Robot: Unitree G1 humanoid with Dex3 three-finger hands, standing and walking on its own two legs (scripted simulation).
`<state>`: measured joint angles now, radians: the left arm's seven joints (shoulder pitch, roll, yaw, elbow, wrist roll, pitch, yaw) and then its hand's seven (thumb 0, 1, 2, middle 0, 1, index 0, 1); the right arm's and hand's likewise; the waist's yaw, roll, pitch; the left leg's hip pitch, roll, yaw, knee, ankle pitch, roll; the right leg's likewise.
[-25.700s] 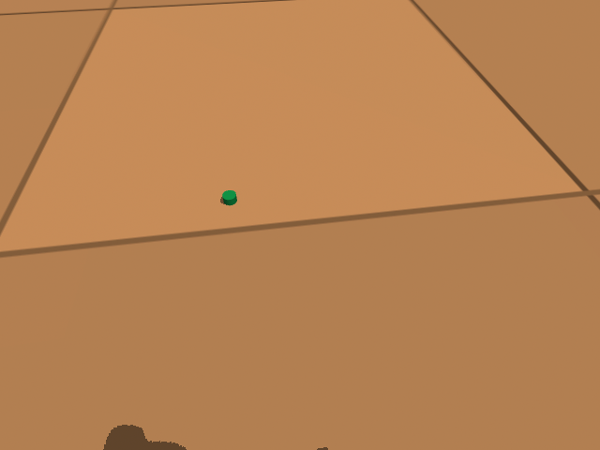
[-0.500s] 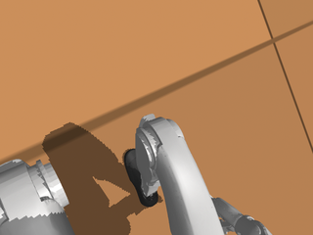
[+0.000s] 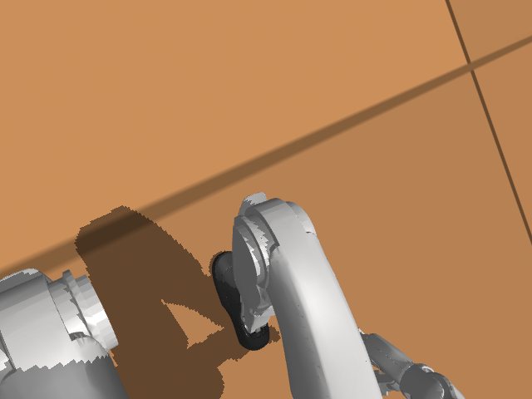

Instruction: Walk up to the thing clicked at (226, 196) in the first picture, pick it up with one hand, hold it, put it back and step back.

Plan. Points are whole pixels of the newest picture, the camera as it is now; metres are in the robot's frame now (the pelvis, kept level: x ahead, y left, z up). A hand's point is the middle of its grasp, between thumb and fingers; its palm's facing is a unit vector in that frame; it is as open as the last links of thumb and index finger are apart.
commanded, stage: settle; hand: left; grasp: from above
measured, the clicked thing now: out of the picture +0.45 +0.36 -0.28
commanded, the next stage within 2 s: lift in 1.04 s
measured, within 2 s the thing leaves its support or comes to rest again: leaves its support in 0.36 s
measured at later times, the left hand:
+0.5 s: hand out of the picture +0.45 +0.36 -0.22, palm faces -0.38 -0.17 -0.91, open 7.8 cm
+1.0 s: hand out of the picture +0.43 +0.37 -0.13, palm faces -0.41 -0.12 -0.90, open 7.8 cm
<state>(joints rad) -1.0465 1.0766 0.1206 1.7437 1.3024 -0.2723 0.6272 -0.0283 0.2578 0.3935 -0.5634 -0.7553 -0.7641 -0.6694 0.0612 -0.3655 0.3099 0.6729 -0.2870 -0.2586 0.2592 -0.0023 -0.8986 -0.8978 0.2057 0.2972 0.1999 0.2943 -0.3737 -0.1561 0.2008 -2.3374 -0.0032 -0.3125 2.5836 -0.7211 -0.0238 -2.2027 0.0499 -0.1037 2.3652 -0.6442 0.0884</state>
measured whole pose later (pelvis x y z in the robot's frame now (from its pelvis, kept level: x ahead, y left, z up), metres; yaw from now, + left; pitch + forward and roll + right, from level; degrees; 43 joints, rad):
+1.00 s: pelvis +0.00 -0.01 +0.02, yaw +5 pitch +32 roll -12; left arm -0.98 0.86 0.10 1.41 1.26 -0.23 0.31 -0.05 0.24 0.30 -0.68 -0.66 -0.88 -0.55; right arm 0.16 -0.33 0.13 0.66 -0.15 -0.08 0.22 0.00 -0.90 -0.90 0.21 0.30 0.20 0.29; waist -0.27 -0.01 -0.01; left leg -2.36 -0.02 -0.21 2.46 -0.67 -0.02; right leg -2.24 0.00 -0.04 2.32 -0.64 0.06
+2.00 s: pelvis +0.00 -0.01 +0.18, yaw +11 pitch +31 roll -6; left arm -0.53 0.62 0.01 0.75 1.02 -0.09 0.04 -0.04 0.27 0.30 -0.64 -0.66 -0.85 -0.58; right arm 0.14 -0.26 -0.02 0.63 0.00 0.06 0.05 0.00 -0.90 -0.90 0.21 0.30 0.20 0.30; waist -0.11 0.04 -0.18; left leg -1.86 0.02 -0.11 1.93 -0.62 -0.01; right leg -1.80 -0.04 -0.01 1.85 -0.60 0.07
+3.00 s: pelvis +0.06 +0.00 +0.43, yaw +12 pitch +9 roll -1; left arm -0.33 0.40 -0.18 0.82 0.99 0.01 0.10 -0.03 0.28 0.27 -0.63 -0.67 -0.86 -0.58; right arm 0.25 -0.24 -0.04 0.73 0.04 0.00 -0.05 0.01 -0.91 -0.90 0.21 0.30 0.20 0.30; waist -0.04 0.03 -0.08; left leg -0.64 0.05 0.01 0.85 -0.38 -0.02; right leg -0.63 -0.04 0.02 0.82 -0.35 0.05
